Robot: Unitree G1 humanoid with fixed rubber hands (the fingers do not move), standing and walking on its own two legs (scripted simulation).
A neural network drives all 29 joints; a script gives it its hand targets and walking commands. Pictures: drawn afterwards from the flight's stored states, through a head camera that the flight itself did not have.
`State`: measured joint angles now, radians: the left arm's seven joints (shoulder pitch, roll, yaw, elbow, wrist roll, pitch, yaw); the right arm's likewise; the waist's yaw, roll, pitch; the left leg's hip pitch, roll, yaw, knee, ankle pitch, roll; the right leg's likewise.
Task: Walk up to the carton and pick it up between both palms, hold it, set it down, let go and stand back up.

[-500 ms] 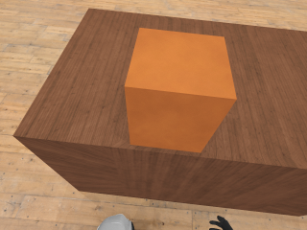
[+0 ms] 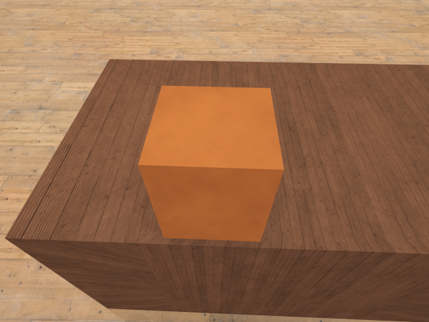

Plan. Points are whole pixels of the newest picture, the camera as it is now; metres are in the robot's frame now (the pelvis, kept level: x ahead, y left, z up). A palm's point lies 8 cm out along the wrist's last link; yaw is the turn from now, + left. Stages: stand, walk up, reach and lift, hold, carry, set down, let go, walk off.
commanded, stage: walk up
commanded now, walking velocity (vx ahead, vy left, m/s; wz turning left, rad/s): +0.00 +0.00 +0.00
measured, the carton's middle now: (213, 167) +0.39 +0.01 +0.06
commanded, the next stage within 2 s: none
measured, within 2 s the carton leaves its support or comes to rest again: neither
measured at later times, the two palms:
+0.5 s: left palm out of the picture -0.02 +0.18 -0.15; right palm out of the picture -0.01 -0.19 -0.15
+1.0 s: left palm out of the picture -0.02 +0.18 -0.15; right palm out of the picture -0.01 -0.20 -0.15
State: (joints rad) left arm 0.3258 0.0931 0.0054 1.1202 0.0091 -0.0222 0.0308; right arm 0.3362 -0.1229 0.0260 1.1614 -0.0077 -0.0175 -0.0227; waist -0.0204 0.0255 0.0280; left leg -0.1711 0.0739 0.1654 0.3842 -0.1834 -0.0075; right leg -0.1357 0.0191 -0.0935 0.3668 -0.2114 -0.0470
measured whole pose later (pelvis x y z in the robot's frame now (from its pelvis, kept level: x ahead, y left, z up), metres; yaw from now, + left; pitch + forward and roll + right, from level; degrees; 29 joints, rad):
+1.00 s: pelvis +0.04 -0.01 +0.00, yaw +0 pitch -1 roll +0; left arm 0.37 0.08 0.00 1.17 0.01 -0.04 0.04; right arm 0.35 -0.08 0.00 1.19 -0.01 -0.02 -0.05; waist 0.01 0.00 0.03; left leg -0.11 0.07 0.17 0.39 -0.24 -0.02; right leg -0.08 0.02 -0.09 0.38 -0.28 -0.05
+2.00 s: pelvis +0.03 -0.06 +0.00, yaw -3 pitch -2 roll +0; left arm 0.35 0.09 -0.02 1.18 0.01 -0.03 0.03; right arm 0.34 -0.08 0.00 1.19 -0.01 -0.03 -0.04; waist 0.01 0.01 0.04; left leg -0.10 0.07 0.10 0.37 -0.23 -0.03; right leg -0.12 0.01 -0.12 0.36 -0.22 -0.04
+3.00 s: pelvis +0.02 -0.02 -0.01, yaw -3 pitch +0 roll +0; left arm 0.37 0.15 0.03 1.12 0.03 0.00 0.07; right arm 0.24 -0.17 -0.05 1.07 -0.03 0.03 -0.02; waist 0.02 0.02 0.03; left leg -0.35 0.06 0.03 0.75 -0.35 -0.02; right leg -0.22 -0.07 -0.09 0.46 -0.24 0.01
